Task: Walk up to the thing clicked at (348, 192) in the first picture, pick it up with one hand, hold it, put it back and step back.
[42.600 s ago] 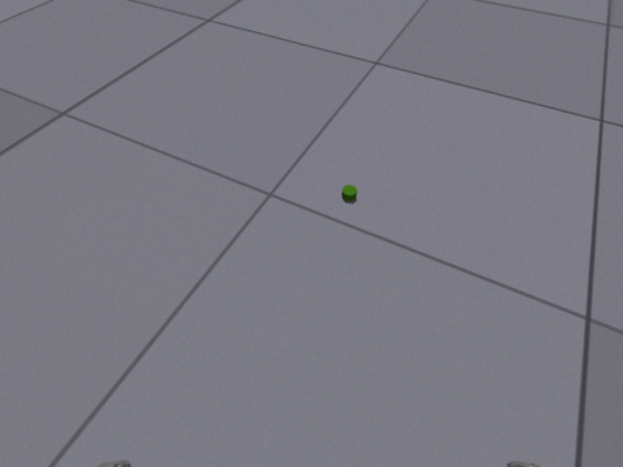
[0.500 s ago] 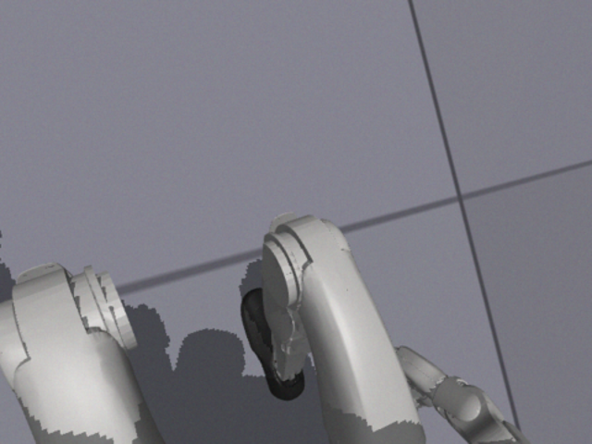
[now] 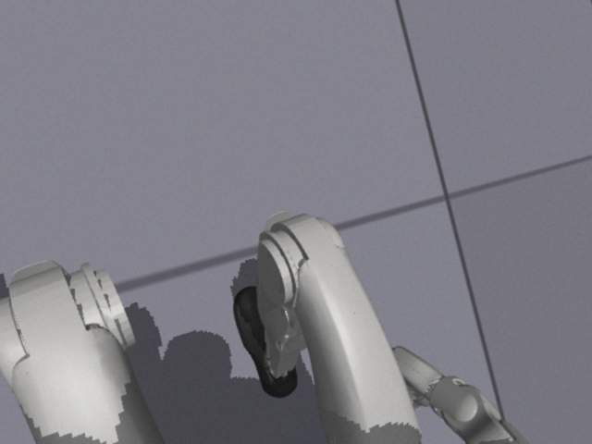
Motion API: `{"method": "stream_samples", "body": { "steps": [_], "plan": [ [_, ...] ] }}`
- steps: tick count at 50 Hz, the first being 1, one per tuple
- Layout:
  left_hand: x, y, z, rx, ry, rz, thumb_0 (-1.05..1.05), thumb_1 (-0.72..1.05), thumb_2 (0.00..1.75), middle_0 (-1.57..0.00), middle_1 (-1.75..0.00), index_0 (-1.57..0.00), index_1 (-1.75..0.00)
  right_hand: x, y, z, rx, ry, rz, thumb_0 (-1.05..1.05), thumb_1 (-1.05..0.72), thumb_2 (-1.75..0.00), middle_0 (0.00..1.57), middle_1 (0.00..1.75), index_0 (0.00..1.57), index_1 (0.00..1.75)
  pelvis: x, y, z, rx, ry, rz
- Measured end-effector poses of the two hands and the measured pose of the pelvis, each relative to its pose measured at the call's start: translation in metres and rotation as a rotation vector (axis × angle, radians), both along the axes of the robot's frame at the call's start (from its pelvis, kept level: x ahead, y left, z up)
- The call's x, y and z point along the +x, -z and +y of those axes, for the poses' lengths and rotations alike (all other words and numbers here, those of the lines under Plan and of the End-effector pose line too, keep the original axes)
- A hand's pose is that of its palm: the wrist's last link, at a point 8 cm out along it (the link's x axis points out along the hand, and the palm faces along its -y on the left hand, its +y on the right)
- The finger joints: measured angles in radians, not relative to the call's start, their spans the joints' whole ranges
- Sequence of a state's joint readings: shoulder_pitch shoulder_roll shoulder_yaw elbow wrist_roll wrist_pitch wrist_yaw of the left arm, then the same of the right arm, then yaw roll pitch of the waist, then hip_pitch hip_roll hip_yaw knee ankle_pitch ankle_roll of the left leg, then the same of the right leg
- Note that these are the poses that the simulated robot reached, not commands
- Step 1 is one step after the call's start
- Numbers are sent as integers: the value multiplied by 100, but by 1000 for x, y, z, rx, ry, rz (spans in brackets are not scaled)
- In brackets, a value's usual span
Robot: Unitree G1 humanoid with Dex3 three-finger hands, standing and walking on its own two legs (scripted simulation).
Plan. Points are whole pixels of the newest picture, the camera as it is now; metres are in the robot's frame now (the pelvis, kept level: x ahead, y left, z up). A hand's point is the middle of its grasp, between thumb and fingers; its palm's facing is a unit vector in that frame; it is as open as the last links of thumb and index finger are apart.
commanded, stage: close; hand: left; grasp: from above
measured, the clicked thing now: out of the picture +0.39 +0.34 -0.28
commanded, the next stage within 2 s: settle in 1.30 s
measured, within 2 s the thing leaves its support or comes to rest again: leaves its support in 1.66 s
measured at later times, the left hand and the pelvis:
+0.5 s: hand out of the picture +0.37 +0.34 -0.26, palm faces -0.45 -0.18 -0.87, open 11.3 cm; pelvis +0.00 +0.00 +0.00, yaw +0 degrees
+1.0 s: hand out of the picture +0.37 +0.33 -0.26, palm faces -0.41 -0.15 -0.90, open 8.6 cm; pelvis +0.00 +0.00 +0.01, yaw +0 degrees
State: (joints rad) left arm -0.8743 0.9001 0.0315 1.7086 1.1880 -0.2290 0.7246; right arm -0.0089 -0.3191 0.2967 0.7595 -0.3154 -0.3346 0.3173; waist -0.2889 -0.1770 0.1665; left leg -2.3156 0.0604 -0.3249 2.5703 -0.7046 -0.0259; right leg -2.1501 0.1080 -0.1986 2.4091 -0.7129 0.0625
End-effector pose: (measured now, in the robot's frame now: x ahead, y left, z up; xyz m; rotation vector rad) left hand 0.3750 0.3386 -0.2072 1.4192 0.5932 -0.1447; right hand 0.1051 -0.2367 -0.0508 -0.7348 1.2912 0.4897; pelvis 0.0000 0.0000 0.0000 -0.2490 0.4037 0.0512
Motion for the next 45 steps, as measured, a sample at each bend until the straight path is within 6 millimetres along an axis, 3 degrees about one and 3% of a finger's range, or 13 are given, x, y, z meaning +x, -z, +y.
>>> {"method": "stream_samples", "body": {
  "steps": [10,23,45],
  "plan": [
    [0,-3,2,43,-27,-15,0,-19,71,-25,-93,-30,-88,7,-5,-5,5,-9,-24,1,-89,-89,20,30,20,30,0,-1,-2,4,0,7],
    [6,-6,7,35,-67,27,0,-6,60,-36,-85,-38,-81,-5,-5,-7,11,23,8,1,-90,-90,20,30,19,30,1,-4,-2,6,0,17],
    [-4,-9,-6,18,8,-22,0,24,42,-57,-66,-64,-61,-2,-9,-7,-14,4,-23,1,-89,-89,20,30,20,30,-4,-6,-3,7,-1,6]
  ]
}}
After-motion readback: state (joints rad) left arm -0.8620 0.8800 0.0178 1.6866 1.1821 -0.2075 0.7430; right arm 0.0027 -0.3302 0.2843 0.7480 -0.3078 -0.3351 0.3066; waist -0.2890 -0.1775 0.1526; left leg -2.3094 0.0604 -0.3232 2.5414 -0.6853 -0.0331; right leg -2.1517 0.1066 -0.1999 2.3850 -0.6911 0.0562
